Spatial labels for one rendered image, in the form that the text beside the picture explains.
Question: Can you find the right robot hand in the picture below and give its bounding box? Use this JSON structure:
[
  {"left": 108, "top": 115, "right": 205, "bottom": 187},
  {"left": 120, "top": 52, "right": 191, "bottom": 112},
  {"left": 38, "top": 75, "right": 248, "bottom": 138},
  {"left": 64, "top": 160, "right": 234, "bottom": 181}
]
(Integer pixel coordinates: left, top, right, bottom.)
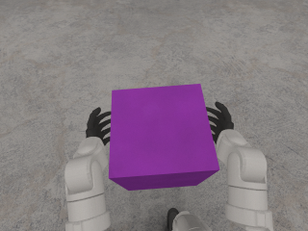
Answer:
[{"left": 206, "top": 102, "right": 234, "bottom": 144}]

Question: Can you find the robot right thigh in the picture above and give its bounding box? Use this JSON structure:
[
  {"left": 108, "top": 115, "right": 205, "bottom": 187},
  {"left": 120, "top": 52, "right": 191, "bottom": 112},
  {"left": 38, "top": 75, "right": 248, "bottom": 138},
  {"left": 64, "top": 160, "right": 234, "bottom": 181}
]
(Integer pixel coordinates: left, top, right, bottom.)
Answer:
[{"left": 173, "top": 214, "right": 212, "bottom": 231}]

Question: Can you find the robot left forearm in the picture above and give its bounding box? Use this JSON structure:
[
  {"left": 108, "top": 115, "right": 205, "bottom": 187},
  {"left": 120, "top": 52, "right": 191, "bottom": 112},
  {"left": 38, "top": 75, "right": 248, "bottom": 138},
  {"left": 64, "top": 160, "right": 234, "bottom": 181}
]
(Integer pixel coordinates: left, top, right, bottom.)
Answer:
[{"left": 64, "top": 137, "right": 111, "bottom": 231}]

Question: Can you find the right robot shin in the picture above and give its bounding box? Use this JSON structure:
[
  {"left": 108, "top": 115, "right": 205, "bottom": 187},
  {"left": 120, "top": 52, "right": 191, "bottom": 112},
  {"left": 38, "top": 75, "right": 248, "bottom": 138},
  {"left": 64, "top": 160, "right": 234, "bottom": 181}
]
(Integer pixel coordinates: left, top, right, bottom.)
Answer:
[{"left": 171, "top": 211, "right": 190, "bottom": 231}]

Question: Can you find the left robot hand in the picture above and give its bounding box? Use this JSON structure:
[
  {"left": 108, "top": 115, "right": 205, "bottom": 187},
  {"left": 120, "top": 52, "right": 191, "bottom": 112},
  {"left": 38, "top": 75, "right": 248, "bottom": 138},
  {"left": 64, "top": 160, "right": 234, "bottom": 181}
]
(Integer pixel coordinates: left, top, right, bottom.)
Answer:
[{"left": 86, "top": 107, "right": 112, "bottom": 146}]

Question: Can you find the carton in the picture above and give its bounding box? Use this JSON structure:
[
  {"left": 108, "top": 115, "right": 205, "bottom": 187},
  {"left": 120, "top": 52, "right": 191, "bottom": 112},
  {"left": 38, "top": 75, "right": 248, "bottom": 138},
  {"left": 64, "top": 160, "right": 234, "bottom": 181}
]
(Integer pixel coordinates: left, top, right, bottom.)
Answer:
[{"left": 108, "top": 84, "right": 219, "bottom": 191}]

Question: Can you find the robot right forearm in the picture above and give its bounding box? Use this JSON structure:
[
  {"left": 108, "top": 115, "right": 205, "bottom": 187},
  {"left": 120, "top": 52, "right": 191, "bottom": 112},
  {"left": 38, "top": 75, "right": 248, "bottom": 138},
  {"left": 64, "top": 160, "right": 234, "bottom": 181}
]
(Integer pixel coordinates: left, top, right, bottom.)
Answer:
[{"left": 216, "top": 129, "right": 274, "bottom": 231}]

